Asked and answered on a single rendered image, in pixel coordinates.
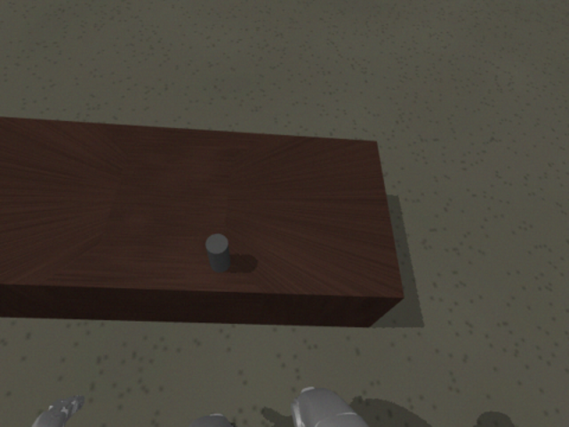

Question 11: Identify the can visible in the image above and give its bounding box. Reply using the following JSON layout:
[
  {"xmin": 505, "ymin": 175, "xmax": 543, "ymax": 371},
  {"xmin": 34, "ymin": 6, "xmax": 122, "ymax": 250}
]
[{"xmin": 205, "ymin": 234, "xmax": 230, "ymax": 272}]

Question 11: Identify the left robot hand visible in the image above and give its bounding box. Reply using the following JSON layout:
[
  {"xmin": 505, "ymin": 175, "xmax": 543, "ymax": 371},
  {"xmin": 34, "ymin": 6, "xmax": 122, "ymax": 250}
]
[{"xmin": 32, "ymin": 395, "xmax": 84, "ymax": 427}]

